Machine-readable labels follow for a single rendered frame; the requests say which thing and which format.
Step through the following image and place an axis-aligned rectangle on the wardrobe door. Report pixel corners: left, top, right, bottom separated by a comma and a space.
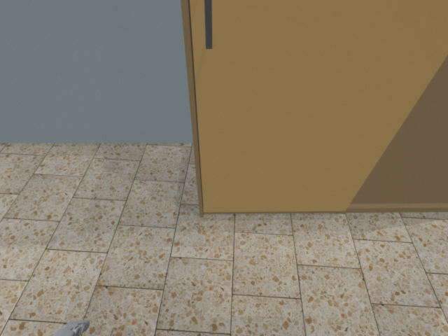
190, 0, 448, 212
350, 56, 448, 204

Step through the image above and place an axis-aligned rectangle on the left robot hand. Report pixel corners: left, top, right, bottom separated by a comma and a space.
53, 320, 90, 336

